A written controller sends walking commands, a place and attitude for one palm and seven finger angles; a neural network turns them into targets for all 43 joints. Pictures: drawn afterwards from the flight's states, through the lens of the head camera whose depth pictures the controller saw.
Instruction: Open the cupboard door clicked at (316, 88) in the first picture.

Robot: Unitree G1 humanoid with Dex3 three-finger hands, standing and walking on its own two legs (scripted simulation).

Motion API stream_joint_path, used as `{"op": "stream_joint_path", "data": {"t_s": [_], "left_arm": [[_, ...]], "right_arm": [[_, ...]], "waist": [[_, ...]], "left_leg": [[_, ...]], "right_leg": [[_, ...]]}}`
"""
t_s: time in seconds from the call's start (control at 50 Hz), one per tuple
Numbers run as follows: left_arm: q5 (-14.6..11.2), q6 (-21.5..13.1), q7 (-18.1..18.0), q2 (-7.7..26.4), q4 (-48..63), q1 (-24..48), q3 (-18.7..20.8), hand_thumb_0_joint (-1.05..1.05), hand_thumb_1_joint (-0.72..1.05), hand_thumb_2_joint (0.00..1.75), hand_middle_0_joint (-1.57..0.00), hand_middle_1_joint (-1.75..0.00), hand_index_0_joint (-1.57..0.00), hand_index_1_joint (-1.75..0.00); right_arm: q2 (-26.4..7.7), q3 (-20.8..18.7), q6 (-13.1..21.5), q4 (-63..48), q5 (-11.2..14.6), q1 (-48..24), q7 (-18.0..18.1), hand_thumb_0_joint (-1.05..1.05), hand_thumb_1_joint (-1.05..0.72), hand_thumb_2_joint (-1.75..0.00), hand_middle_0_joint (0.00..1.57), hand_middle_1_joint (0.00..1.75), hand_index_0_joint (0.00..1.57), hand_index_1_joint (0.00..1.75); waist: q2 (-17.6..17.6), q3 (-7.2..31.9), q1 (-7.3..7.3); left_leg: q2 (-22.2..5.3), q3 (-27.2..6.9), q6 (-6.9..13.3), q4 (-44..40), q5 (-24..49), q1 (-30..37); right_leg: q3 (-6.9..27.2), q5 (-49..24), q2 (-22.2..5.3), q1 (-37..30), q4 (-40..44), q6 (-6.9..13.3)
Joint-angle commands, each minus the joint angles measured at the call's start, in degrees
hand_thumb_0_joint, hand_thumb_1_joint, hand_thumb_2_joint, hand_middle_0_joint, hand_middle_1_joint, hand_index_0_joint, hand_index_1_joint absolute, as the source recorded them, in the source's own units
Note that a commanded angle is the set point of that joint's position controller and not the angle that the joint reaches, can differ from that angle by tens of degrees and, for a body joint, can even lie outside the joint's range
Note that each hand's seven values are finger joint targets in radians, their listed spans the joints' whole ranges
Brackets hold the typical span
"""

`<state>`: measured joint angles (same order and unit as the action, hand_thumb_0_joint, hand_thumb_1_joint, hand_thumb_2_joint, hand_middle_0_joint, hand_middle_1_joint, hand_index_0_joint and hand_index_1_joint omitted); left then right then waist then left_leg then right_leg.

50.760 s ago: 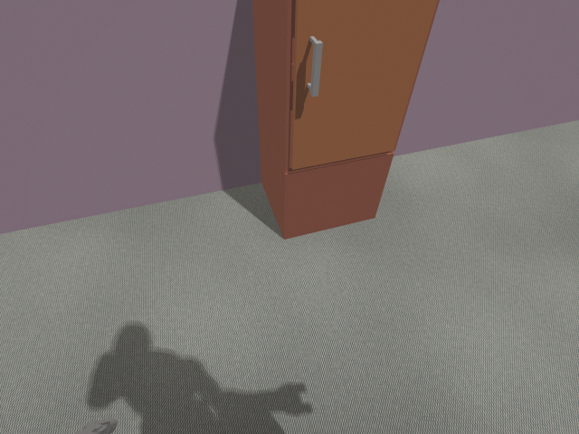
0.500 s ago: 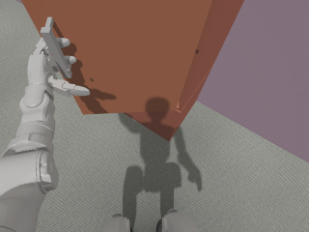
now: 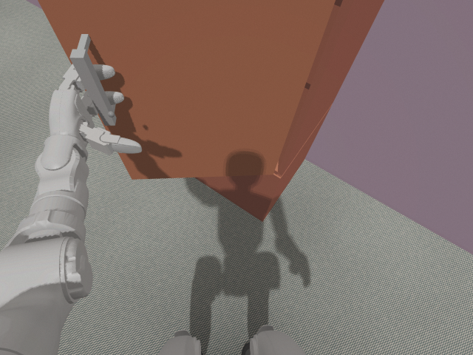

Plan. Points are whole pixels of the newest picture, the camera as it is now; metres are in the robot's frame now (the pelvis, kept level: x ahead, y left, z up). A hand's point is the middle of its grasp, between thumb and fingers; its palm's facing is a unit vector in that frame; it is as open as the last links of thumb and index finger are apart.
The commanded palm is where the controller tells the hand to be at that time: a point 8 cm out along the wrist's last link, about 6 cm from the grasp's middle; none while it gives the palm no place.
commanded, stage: close the thumb around the handle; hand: left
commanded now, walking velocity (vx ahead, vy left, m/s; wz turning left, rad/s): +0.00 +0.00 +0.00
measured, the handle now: (98, 83) +0.55 +0.21 +0.09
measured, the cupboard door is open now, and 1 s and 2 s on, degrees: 39 41 82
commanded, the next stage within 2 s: pull the door open along its arc in 0.68 s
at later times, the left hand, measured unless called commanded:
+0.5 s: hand (110, 116) +0.49 +0.18 +0.08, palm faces +0.03 -1.00 +0.00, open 7.4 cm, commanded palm +0.47 +0.22 +0.08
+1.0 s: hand (110, 121) +0.48 +0.18 +0.08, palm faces +0.02 -1.00 -0.01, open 5.8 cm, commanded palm +0.43 +0.23 +0.08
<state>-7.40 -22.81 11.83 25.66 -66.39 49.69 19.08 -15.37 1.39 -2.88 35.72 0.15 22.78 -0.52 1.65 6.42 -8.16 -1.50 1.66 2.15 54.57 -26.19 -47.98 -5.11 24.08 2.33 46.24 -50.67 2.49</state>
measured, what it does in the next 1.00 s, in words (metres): stands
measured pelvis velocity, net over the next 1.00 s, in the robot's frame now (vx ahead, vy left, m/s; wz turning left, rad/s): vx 0.00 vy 0.01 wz -0.02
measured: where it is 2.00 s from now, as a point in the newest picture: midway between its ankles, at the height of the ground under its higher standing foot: outside the picture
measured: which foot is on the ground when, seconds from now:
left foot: down 0.00-1.00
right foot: down 0.00-1.00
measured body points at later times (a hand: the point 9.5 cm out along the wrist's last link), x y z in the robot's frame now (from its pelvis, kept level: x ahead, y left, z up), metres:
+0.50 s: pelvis +0.00 +0.01 +0.00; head +0.11 +0.02 +0.44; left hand +0.48 +0.24 +0.09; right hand +0.01 -0.25 -0.11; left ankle -0.01 +0.09 -0.68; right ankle +0.00 -0.10 -0.68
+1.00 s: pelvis +0.00 +0.01 +0.00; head +0.10 +0.02 +0.44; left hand +0.47 +0.24 +0.08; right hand +0.01 -0.26 -0.11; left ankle -0.01 +0.09 -0.68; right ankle +0.00 -0.10 -0.68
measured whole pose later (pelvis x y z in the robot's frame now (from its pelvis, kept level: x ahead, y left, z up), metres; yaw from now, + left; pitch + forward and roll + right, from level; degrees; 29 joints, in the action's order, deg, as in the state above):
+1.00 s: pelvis +0.00 +0.01 +0.00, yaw -1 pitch +18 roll -2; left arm -7.8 -23.3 11.8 24.1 -62.1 44.2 20.0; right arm -15.3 1.2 -3.8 35.1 0.5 23.6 -0.4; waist 1.7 6.9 -8.0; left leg -1.6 3.0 2.6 53.5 -26.0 -46.0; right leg -3.6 23.5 2.5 44.9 -50.0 2.0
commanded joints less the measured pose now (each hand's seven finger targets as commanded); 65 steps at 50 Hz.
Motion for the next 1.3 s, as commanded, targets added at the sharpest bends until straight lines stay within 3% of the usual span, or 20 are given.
{"op": "stream_joint_path", "data": {"t_s": [0.0,0.08,0.18,0.24,0.26,0.44,0.46,0.54,0.56,0.6,0.66,0.74,0.76,0.78,0.86,0.94,1.2,1.22,1.24,1.28], "left_arm": [[-0.3,-4.1,0.6,9.3,12.5,24.2,-0.4,0.0,-0.39,0.35,-0.31,-1.21,-0.31,-1.21],[-0.1,-4.5,0.3,11.0,14.0,25.1,1.1,0.0,-0.16,0.44,-0.32,-1.24,-0.32,-1.24],[-0.2,-4.7,0.0,7.2,14.5,24.6,-1.6,0.0,0.12,0.56,-0.34,-1.27,-0.34,-1.27],[0.2,-4.8,-0.5,9.8,14.1,25.3,0.2,0.0,0.28,0.64,-0.36,-1.28,-0.36,-1.28],[0.3,-4.8,-0.4,7.8,14.4,25.2,-1.3,0.0,0.34,0.66,-0.36,-1.29,-0.36,-1.29],[0.1,-5.6,-0.7,8.8,16.1,23.1,0.0,0.0,0.84,0.88,-0.4,-1.34,-0.4,-1.34],[0.1,-5.5,-0.6,6.9,15.5,23.2,-1.7,0.0,0.9,0.9,-0.4,-1.35,-0.4,-1.35],[0.4,-5.8,-1.3,7.2,15.6,25.5,-1.7,0.0,0.9,0.9,-0.4,-1.35,-0.4,-1.35],[0.5,-5.6,-1.3,5.3,14.5,26.0,-3.3,0.0,0.9,0.9,-0.4,-1.35,-0.4,-1.35],[0.8,-5.3,-1.6,6.9,13.0,26.8,-2.3,0.0,0.9,0.9,-0.4,-1.35,-0.4,-1.35],[1.2,-6.1,-1.6,6.9,14.8,27.9,-2.4,0.0,0.9,0.9,-0.4,-1.35,-0.4,-1.35],[0.7,-6.3,-1.4,5.6,14.6,26.9,-3.2,0.0,0.9,0.9,-0.4,-1.35,-0.4,-1.35],[0.9,-6.1,-1.5,7.4,13.5,26.8,-1.9,0.0,0.9,0.9,-0.4,-1.35,-0.4,-1.35],[1.4,-5.7,-1.7,13.5,11.6,27.1,2.2,0.0,0.9,0.9,-0.4,-1.35,-0.4,-1.35],[0.6,-5.3,0.2,10.9,12.8,19.8,1.0,0.0,0.9,0.9,-0.4,-1.35,-0.4,-1.35],[-1.2,-5.1,1.1,11.4,18.4,14.0,2.4,0.0,0.9,0.9,-0.4,-1.35,-0.4,-1.35],[-6.4,-0.5,0.0,0.7,44.7,-23.0,-1.7,0.0,0.9,0.9,-0.4,-1.35,-0.4,-1.35],[-9.6,0.2,-7.7,0.0,49.3,-23.7,6.0,0.0,0.9,0.9,-0.4,-1.35,-0.4,-1.35],[-8.2,1.3,-11.5,-6.0,49.3,-27.9,0.6,0.0,0.9,0.9,-0.4,-1.35,-0.4,-1.35],[-6.5,2.3,-16.2,-7.6,51.6,-31.0,-0.2,0.0,0.9,0.9,-0.4,-1.35,-0.4,-1.35]], "right_arm": [[-9.5,-3.4,0.5,-2.8,0.0,9.2,0.4,0.0,-0.9,-0.9,0.2,0.3,0.2,0.3],[-9.7,-3.6,0.4,-2.6,-0.1,9.4,0.4,0.0,-0.9,-0.9,0.2,0.3,0.2,0.3],[-9.3,-3.7,0.2,-2.4,-0.1,8.9,0.1,0.0,-0.9,-0.9,0.2,0.3,0.2,0.3],[-9.7,-3.7,0.1,-2.2,-0.2,9.3,0.3,0.0,-0.9,-0.9,0.2,0.3,0.2,0.3],[-9.4,-3.7,0.2,-2.3,-0.1,9.1,0.2,0.0,-0.9,-0.9,0.2,0.3,0.2,0.3],[-9.5,-4.0,0.1,-2.2,-0.2,9.1,0.1,0.0,-0.9,-0.9,0.2,0.3,0.2,0.3],[-9.3,-3.8,0.1,-2.3,-0.1,8.9,0.0,0.0,-0.9,-0.9,0.2,0.3,0.2,0.3],[-9.6,-4.0,0.2,-1.7,-0.2,8.9,0.1,0.0,-0.9,-0.9,0.2,0.3,0.2,0.3],[-9.4,-3.9,0.3,-1.7,-0.3,8.8,0.0,0.0,-0.9,-0.9,0.2,0.3,0.2,0.3],[-9.8,-3.8,0.3,-1.4,-0.3,8.9,0.2,0.0,-0.9,-0.9,0.2,0.3,0.2,0.3],[-9.6,-3.9,0.7,-1.2,-0.4,9.0,0.2,0.0,-0.9,-0.9,0.2,0.3,0.2,0.3],[-9.5,-3.9,0.8,-1.2,-0.5,8.8,0.0,0.0,-0.9,-0.9,0.2,0.3,0.2,0.3],[-9.8,-3.8,0.7,-1.1,-0.4,8.9,0.1,0.0,-0.9,-0.9,0.2,0.3,0.2,0.3],[-10.5,-3.7,0.4,-0.9,-0.3,9.2,0.6,0.0,-0.9,-0.9,0.2,0.3,0.2,0.3],[-9.5,-3.2,0.4,-3.4,0.1,7.6,0.8,0.0,-0.9,-0.9,0.2,0.3,0.2,0.3],[-9.4,-3.5,0.2,-5.1,0.4,7.1,0.7,0.0,-0.9,-0.9,0.2,0.3,0.2,0.3],[-7.3,-4.1,1.7,-11.7,2.2,-0.1,-0.5,0.0,-0.9,-0.9,0.2,0.3,0.2,0.3],[-5.6,-4.1,2.4,-12.3,1.9,-2.7,-0.6,0.0,-0.9,-0.9,0.2,0.3,0.2,0.3],[-5.2,-3.7,3.0,-12.4,1.5,-3.4,-1.0,0.0,-0.9,-0.9,0.2,0.3,0.2,0.3],[-5.6,-3.8,3.4,-11.9,1.2,-3.9,-1.4,0.0,-0.9,-0.9,0.2,0.3,0.2,0.3]], "waist": [[4.2,25.2,-1.43],[4.4,26.7,-1.11],[5.7,24.9,-1.59],[4.5,25.2,-1.34],[5.8,25.7,-1.45],[5.9,27.6,-0.45],[5.7,26.1,-0.93],[6.6,25.3,-1.24],[5.8,24.2,-2.0],[3.8,22.5,-2.41],[7.6,26.1,-1.67],[6.6,26.1,-1.89],[5.1,25.4,-1.75],[3.4,24.1,-1.71],[4.5,24.7,0.48],[4.6,28.0,2.24],[-0.1,20.8,7.18],[0.2,20.5,12.22],[0.3,18.2,10.31],[-2.4,15.4,9.7]], "left_leg": [[0.7,-4.3,-0.2,-4.5,27.8,20.2],[0.5,-4.5,-0.3,-4.3,29.9,21.5],[0.0,-4.9,-0.8,-4.3,31.1,23.6],[0.2,-5.1,-0.8,-4.7,30.6,22.4],[0.1,-5.1,-0.8,-4.6,31.3,23.6],[-0.2,-5.5,-1.2,-4.6,34.0,25.4],[-0.3,-5.6,-1.4,-4.8,33.8,25.2],[-0.2,-6.1,-1.5,-5.0,31.5,25.3],[-0.3,-6.1,-1.4,-5.0,30.3,24.9],[0.0,-5.8,-1.0,-5.3,26.5,22.4],[0.0,-6.2,-1.5,-4.8,29.5,25.4],[-0.1,-6.1,-1.3,-4.5,29.7,25.5],[0.0,-6.1,-1.2,-4.7,28.1,23.8],[0.2,-5.5,-0.7,-4.6,25.6,20.7],[0.9,-4.1,-0.5,-5.8,24.7,19.3],[0.8,-3.5,-0.5,-6.0,29.0,20.7],[0.8,-0.7,-0.1,-10.3,32.7,20.1],[1.2,-0.5,-0.8,-10.8,32.6,18.5],[1.2,-0.4,-1.2,-11.5,31.4,19.4],[1.0,-0.9,-1.7,-11.8,28.6,18.7]], "right_leg": [[3.8,-24.8,1.0,-10.4,4.6,-1.4],[3.7,-25.8,0.9,-10.5,4.2,-1.4],[3.1,-24.1,1.1,-7.2,4.4,-1.4],[3.2,-24.3,1.0,-8.8,4.1,-1.3],[3.2,-24.2,1.0,-7.9,4.1,-1.2],[3.0,-24.5,1.2,-8.3,4.1,-1.2],[2.7,-23.8,1.2,-7.4,4.2,-1.2],[2.7,-21.7,1.2,-6.0,4.2,-1.0],[2.5,-20.9,1.2,-5.1,4.3,-1.1],[2.7,-19.7,1.1,-5.6,4.7,-1.2],[2.7,-20.3,0.9,-5.0,4.1,-0.9],[2.8,-20.6,1.1,-5.0,4.4,-1.1],[2.8,-20.3,1.1,-5.9,4.2,-1.0],[3.4,-20.3,1.0,-7.1,4.5,-1.2],[3.6,-22.0,0.8,-11.5,4.7,-1.0],[3.8,-26.1,0.9,-15.1,4.6,-1.0],[3.6,-33.1,0.1,-24.1,7.0,-1.3],[2.7,-31.8,0.3,-25.0,7.5,-1.0],[2.2,-30.3,0.3,-23.6,7.4,-1.2],[1.7,-27.5,0.2,-22.1,7.5,-1.3]]}}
